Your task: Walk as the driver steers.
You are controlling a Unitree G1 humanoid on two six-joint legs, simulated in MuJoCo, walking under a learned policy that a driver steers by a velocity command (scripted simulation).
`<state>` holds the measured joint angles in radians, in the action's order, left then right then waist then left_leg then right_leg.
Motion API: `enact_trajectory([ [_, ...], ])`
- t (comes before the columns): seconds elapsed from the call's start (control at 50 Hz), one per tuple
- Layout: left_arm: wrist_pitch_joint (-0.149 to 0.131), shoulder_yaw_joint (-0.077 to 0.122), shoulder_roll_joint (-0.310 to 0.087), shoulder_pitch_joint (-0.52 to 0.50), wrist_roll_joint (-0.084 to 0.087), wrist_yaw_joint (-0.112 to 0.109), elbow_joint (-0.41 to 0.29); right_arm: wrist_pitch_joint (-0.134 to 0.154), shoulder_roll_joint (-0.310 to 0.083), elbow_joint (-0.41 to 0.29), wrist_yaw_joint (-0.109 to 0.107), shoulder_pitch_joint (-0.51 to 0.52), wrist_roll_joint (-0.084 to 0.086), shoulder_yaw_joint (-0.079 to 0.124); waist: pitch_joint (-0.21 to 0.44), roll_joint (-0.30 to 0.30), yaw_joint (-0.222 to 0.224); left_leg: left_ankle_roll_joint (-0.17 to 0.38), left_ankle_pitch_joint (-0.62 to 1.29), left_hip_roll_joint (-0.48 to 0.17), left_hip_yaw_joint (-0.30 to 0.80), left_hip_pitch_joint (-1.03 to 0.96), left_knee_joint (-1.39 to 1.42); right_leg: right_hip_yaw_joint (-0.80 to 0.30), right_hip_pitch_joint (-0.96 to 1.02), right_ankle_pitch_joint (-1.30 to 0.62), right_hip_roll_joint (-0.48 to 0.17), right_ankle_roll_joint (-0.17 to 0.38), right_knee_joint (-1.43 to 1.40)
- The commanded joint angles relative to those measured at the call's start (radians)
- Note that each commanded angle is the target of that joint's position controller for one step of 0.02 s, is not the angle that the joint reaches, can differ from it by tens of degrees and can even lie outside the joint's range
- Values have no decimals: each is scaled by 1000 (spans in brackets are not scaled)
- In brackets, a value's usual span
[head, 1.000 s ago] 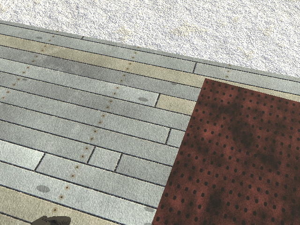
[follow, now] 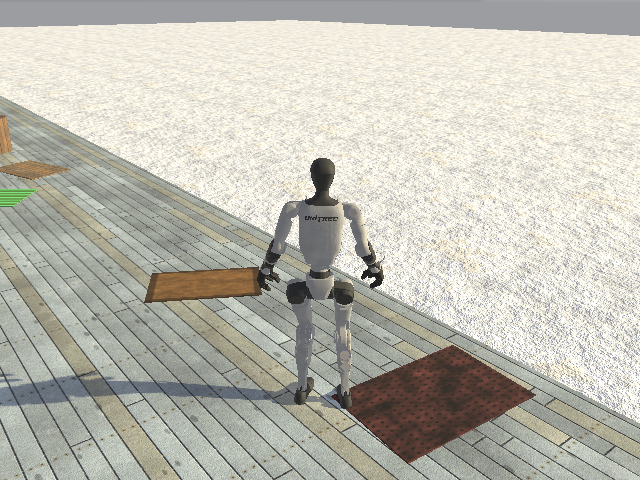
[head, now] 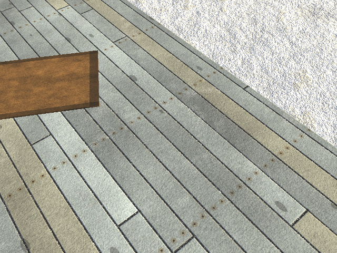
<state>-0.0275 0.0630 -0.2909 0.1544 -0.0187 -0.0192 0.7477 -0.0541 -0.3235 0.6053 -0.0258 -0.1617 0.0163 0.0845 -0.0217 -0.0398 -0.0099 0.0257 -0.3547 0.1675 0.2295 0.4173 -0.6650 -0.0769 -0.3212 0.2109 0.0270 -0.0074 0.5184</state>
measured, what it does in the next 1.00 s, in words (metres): steps on the spot: left foot, then right foot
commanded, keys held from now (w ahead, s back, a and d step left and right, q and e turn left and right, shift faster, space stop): q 0.24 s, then no key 0.76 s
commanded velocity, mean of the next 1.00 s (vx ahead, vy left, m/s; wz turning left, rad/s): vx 0.01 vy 0.00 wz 0.28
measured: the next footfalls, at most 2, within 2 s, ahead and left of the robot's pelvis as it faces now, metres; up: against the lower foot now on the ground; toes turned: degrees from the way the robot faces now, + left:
left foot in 0.36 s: +0.01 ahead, +0.14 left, +0.00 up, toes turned +13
right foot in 0.72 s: +0.05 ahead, -0.10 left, +0.00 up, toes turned +14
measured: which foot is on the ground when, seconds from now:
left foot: up 0.00-0.34, down 0.36-1.00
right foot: down 0.00-0.36, up 0.38-0.70, down 0.72-1.00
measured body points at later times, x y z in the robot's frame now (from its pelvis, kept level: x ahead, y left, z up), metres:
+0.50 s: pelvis -0.01 +0.03 +0.01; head +0.02 +0.07 +0.45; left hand +0.04 +0.35 -0.12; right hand +0.22 -0.18 -0.07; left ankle -0.03 +0.13 -0.73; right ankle +0.00 -0.12 -0.67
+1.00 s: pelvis -0.01 +0.02 +0.00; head +0.00 +0.02 +0.45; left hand +0.03 +0.30 -0.12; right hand +0.17 -0.20 -0.12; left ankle -0.03 +0.13 -0.73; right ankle +0.01 -0.11 -0.73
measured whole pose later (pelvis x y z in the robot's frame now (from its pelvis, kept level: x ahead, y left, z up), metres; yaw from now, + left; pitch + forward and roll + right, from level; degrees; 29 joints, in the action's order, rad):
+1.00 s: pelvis -0.01 +0.02 +0.00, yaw +15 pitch -2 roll +0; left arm -0.02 0.02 -0.24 0.20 -0.01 -0.02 0.87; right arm -0.02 -0.24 0.83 -0.02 -0.18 -0.01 0.04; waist -0.03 0.00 0.00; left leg 0.01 -0.25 0.03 0.03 0.22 -0.50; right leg 0.00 -0.18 0.29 -0.02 -0.02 0.50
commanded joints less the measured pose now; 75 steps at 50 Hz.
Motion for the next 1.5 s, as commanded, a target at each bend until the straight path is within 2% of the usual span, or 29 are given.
enact_trajectory([
  [0.02, -6, 46, -166, -22, -21, -8, -91, 23, -196, -68, 6, -64, -7, 61, 105, 227, -17, -61, -232, -68, -58, 178, -445, -367, 180, -443, -427, 279, -185],
  [0.06, 3, 33, -117, -63, 10, -17, -102, 3, -156, -29, 1, -85, -1, 59, 76, 160, -21, -97, -129, -87, -86, 209, -541, -195, 199, -395, -307, 193, -148],
  [0.1, 14, 30, -121, -48, 13, -21, -100, -9, -102, -40, 6, -61, 7, 41, 52, 169, -2, -118, -78, -103, -135, 220, -534, -107, 199, -427, -271, 192, -157],
  [0.16, 30, 42, -147, -4, 3, -26, -92, -7, -73, -81, 11, 22, 12, 28, 68, 219, 47, -134, -53, -144, -186, 216, -383, -62, 279, -423, -282, 213, -165],
  [0.22, 37, 57, -184, -18, 10, -18, -93, -6, -60, -101, 23, 40, 5, 18, 92, 239, 57, -122, -56, -179, -228, 92, -223, -18, 255, -422, -308, 218, -167],
  [0.3, 33, 62, -204, -17, 34, 1, -77, -11, -72, -95, 34, 11, 2, 24, 95, 242, 45, -77, -23, -162, -268, -47, -9, -10, 228, -404, -327, 211, -134],
  [0.34, 31, 54, -187, -35, 55, 4, -65, -9, -67, -61, 36, -66, -2, 28, 99, 210, -5, -21, 170, -135, -290, -207, 244, 25, 170, -351, -299, 158, -59],
  [0.36, 25, 40, -146, 22, 48, 8, -39, -7, -95, -58, 30, -84, -5, 34, 118, 130, -3, 10, 321, -172, -217, -351, 317, 74, 75, -229, -260, 85, 14],
  [0.38, 17, 8, -60, 42, -13, 19, -63, -5, -189, -76, 13, -103, -12, 49, 178, -168, 30, 92, 702, -430, 92, -534, 293, 175, -133, 202, -157, -22, 264],
  [0.4, 19, 16, -88, -32, -3, 8, -88, 13, -176, -83, 19, -74, -44, 36, 165, -234, -13, 285, 749, -566, 198, -405, 295, 110, -231, 457, -84, -62, 429],
  [0.42, 25, 34, -148, -60, 16, 0, -81, 32, -135, -76, 25, -67, -51, 24, 143, -139, -37, 299, 664, -519, 146, -353, 316, 56, -221, 448, -102, -68, 530],
  [0.46, 38, 41, -140, -30, 23, -8, -47, 50, -111, -54, 23, 5, -35, 13, 97, -101, 0, 208, 528, -415, 35, -324, 320, 36, -226, 341, -110, -69, 544],
  [0.48, 45, 43, -143, -19, 15, -13, -39, 53, -102, -49, 20, 34, -25, 8, 80, -105, 8, 197, 559, -403, 14, -300, 320, 32, -210, 287, -109, -79, 540],
  [0.54, 45, 31, -102, 24, 23, -8, -19, 54, -58, -30, 12, 57, -29, -10, 98, -101, 29, 191, 574, -360, -44, -277, 318, 45, -119, 199, -97, -93, 446],
  [0.58, 45, 17, -78, -1, 21, -7, -21, 52, -58, -16, 12, 59, -29, -10, 90, -100, 10, 189, 513, -353, -42, -275, 315, 53, -66, 193, -97, -90, 311],
  [0.64, 44, 13, -88, -7, 23, -5, -22, 47, -69, 14, 16, 48, -30, -9, 80, -102, -6, 206, 420, -372, 10, -262, 317, 62, 3, 195, -86, -79, 166],
  [0.68, 40, 10, -79, 34, 20, -1, 0, 47, -50, 31, 18, 72, -21, -20, 67, -83, 26, 180, 328, -352, 14, -221, 308, 74, 96, 68, -75, -59, -12],
  [0.7, 35, 5, -77, 53, 8, 2, 8, 50, -36, 49, 20, 58, -16, -26, 60, -55, 42, 140, 267, -330, 4, -184, 308, 65, 173, -81, -79, -41, -133],
  [0.72, 31, 8, -112, 62, -5, 0, 9, 58, -22, 65, 22, 23, -27, -31, 72, -5, 27, 89, 202, -292, -16, -145, 290, 2, 248, -222, -131, -19, -136],
  [0.74, 31, 21, -177, 52, 1, -4, 8, 66, -32, 70, 30, -16, -40, -26, 68, 106, -25, 52, 134, -231, -72, -125, 272, -13, 251, -279, -172, 19, -85],
  [0.76, 27, 21, -153, 27, 12, 3, 23, 65, -21, 75, 27, 6, -41, -28, 61, 170, -20, 13, 107, -182, -137, -201, 265, -15, 131, -75, -158, 54, -102],
  [0.78, 21, 7, -106, 9, 6, 9, 14, 60, -47, 81, 22, 48, -39, -23, 29, 136, 5, 3, 106, -181, -138, -229, 242, -10, 74, 18, -139, 45, -131],
  [0.82, 7, -3, -86, 0, 0, 9, 23, 45, -32, 88, 11, 66, -31, -22, 11, 126, 8, 20, 147, -192, -126, -230, 235, 9, 58, 14, -120, 12, -136],
  [1.02, -1, -15, -78, 39, 8, -7, 84, 45, -19, 195, 1, 10, -25, -16, 14, 38, 18, 7, 237, -194, -132, -231, 243, 32, 101, -27, -96, 9, -114],
  [1.32, 5, -25, -62, 56, 12, -10, 187, 46, -24, 351, -14, -8, -18, -18, 4, 41, 13, 0, 287, -194, -147, -261, 252, 52, 114, -62, -71, 11, -131],
  [1.36, 10, -21, -68, 80, 21, -15, 207, 42, -27, 376, -16, -31, -10, -16, 11, 49, 12, 14, -5, -159, -180, -241, 234, 67, 101, 198, -47, 31, -126],
  [1.4, 10, -16, -81, 78, 30, -22, 199, 51, -31, 375, -16, -26, -3, -13, -77, 66, 13, 38, -293, -152, -175, -121, 215, 14, 29, 483, -71, 74, -143],
  [1.44, -11, -9, -103, 127, 40, -21, 204, 81, -14, 366, -8, -10, 1, -17, -125, 96, 31, 47, -284, -163, -173, -28, 163, -103, 36, 577, -145, 129, -194],
  [1.5, -35, 13, -158, 172, 49, -13, 223, 130, 32, 351, 18, 24, 12, -26, -135, 211, 30, 40, -59, -160, -249, 36, -10, -354, 108, 577, -329, 226, -328],
])
Velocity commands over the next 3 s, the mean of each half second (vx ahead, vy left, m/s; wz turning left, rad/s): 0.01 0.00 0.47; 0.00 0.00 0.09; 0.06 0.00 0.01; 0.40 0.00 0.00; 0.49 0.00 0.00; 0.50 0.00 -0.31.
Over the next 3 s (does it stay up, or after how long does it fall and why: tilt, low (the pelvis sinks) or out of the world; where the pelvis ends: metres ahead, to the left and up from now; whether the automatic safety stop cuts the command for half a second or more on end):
stays up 0.78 0.22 0.00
